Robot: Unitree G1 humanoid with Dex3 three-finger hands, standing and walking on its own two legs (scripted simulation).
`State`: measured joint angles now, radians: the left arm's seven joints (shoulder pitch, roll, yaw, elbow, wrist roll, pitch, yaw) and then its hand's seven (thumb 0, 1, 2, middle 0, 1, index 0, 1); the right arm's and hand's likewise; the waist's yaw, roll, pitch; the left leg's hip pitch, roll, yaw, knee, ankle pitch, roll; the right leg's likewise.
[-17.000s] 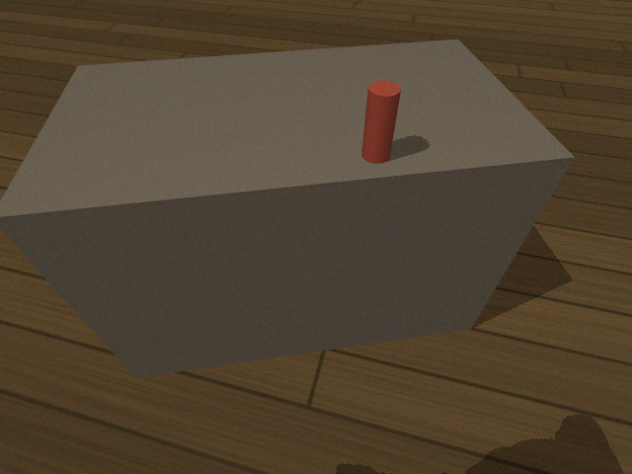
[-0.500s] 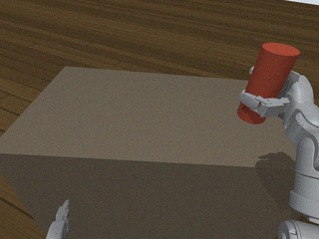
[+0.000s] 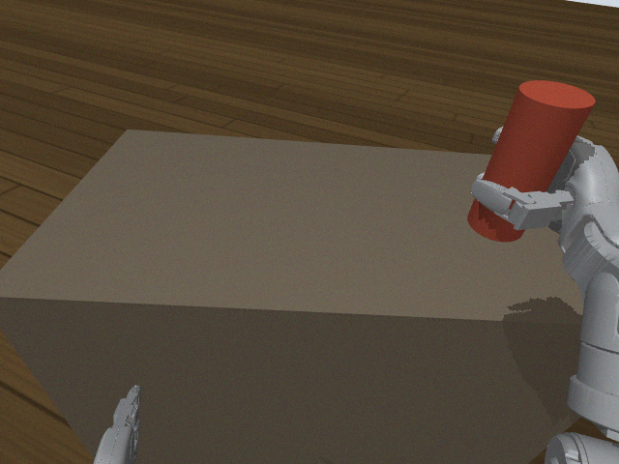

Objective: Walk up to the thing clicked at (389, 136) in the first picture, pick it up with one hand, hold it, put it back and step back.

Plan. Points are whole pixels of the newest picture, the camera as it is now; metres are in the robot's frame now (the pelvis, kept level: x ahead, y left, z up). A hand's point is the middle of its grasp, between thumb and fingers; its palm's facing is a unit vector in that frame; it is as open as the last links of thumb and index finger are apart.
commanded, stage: hold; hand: right
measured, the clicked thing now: (521, 167) +0.33 -0.18 +0.30
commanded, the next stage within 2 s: crouch in 1.56 s
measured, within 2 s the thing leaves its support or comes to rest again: neither
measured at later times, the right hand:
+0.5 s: hand (513, 172) +0.33 -0.17 +0.29, palm faces +0.14 +0.99 -0.01, open 9.2 cm
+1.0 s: hand (507, 177) +0.33 -0.17 +0.29, palm faces +0.11 +0.99 -0.02, open 9.2 cm
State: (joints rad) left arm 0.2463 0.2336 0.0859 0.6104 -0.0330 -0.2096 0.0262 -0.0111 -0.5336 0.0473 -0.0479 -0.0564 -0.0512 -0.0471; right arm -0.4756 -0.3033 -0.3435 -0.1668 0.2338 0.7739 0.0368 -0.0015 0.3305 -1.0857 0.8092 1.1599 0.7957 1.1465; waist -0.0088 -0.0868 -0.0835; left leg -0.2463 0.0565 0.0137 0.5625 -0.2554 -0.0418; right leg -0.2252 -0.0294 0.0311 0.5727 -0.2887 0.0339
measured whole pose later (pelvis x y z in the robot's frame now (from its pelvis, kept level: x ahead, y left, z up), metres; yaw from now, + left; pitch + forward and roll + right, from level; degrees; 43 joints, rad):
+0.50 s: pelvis -0.01 +0.00 +0.00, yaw +0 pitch -4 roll +0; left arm 0.26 0.24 0.07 0.60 -0.04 -0.22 0.03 -0.01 -0.53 0.05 -0.05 -0.06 -0.05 -0.05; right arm -0.52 -0.31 -0.34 -0.14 0.23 0.77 0.03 0.00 0.35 -1.10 0.81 1.17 0.80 1.15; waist -0.01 -0.08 -0.08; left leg -0.25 0.05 0.01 0.56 -0.25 -0.04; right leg -0.23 -0.03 0.03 0.57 -0.28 0.04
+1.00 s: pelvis +0.00 +0.00 +0.00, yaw +0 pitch -4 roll +0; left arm 0.25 0.24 0.08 0.62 -0.03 -0.22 0.03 -0.01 -0.54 0.05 -0.05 -0.06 -0.05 -0.05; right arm -0.50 -0.30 -0.33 -0.15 0.23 0.79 0.05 0.00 0.35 -1.11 0.81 1.17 0.80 1.15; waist -0.01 -0.09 -0.08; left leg -0.24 0.05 0.02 0.56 -0.25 -0.04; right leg -0.22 -0.03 0.04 0.57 -0.29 0.04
